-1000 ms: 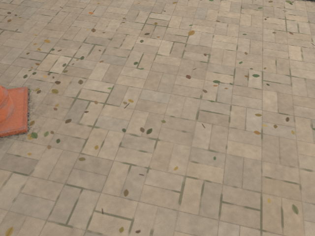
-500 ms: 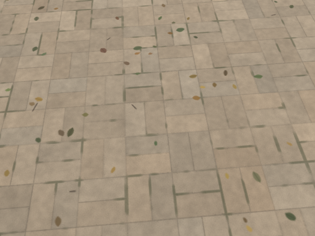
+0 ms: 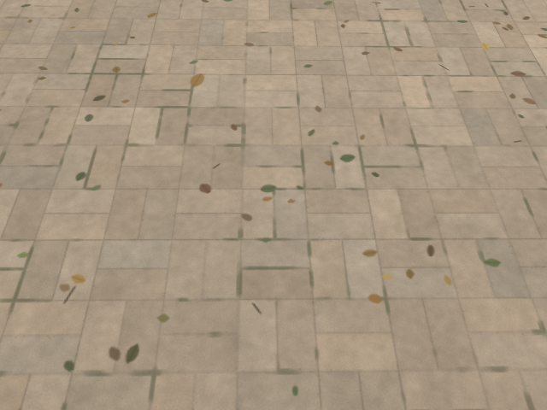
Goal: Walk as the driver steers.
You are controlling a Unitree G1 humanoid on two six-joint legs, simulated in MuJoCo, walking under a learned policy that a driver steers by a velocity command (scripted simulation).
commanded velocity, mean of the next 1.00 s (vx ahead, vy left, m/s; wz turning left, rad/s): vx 0.12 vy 0.00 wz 0.08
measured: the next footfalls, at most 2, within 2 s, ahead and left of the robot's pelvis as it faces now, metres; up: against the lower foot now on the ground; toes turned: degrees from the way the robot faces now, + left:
right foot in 0.26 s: +0.29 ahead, -0.13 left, +0.00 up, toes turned +7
left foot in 0.56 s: +0.20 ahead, +0.12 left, +0.00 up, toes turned +4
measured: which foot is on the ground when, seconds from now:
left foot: down 0.00-0.28, up 0.30-0.54, down 0.56-1.00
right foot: up 0.00-0.24, down 0.26-1.00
